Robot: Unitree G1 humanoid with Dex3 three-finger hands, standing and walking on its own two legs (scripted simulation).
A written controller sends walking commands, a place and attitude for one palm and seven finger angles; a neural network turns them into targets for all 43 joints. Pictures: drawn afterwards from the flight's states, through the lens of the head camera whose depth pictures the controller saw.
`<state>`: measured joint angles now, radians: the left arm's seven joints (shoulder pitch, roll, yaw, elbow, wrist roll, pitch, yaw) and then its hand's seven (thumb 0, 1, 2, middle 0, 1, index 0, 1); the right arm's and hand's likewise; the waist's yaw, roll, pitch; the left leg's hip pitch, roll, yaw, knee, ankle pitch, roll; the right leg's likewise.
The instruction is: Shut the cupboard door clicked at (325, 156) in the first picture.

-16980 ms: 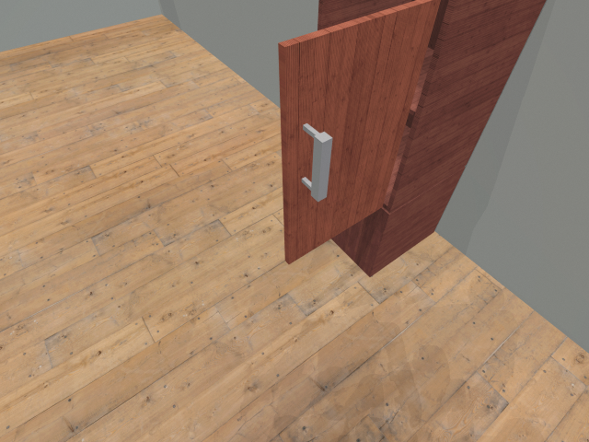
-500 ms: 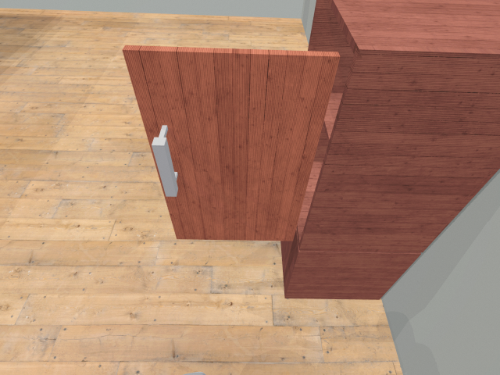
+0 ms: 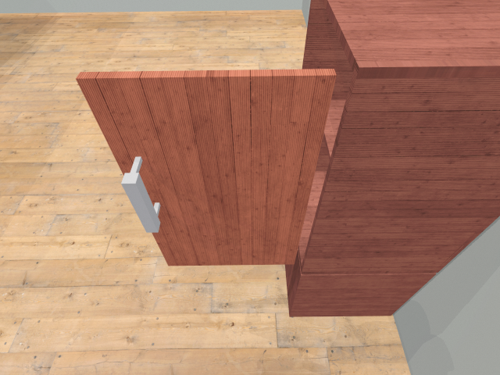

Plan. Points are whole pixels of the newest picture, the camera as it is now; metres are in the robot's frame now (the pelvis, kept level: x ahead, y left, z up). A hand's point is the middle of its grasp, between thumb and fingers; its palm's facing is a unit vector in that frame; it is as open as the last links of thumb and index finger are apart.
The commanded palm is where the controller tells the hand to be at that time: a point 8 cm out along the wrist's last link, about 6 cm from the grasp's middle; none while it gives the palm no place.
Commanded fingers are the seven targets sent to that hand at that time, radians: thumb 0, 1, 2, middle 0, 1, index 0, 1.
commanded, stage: come to a stop and stand still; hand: left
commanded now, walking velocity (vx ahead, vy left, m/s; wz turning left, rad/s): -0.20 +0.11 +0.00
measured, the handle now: (145, 196) +0.42 +0.22 +0.02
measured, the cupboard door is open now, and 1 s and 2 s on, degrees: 90 90 90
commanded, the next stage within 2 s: look again from close up in 1.04 s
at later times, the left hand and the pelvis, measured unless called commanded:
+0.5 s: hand out of the picture +0.01 +0.21 -0.17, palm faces +0.03 -0.98 -0.20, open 7.4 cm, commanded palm none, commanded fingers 0.00 0.90 0.90 -0.20 -0.30 -0.20 -0.30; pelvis -0.04 +0.02 +0.00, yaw +0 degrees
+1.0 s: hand out of the picture -0.08 +0.13 -0.17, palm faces +0.07 -0.99 -0.14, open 7.4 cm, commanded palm none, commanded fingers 0.00 0.90 0.90 -0.20 -0.30 -0.20 -0.30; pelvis -0.05 -0.01 +0.01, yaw +1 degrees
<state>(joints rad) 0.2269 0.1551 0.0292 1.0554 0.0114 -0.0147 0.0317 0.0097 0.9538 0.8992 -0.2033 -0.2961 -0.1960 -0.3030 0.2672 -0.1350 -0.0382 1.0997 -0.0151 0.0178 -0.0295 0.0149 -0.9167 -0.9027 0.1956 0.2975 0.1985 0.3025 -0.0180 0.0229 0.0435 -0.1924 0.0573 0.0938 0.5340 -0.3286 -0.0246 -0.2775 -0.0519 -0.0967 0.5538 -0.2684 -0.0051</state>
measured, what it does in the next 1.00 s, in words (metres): steps on the spot: right foot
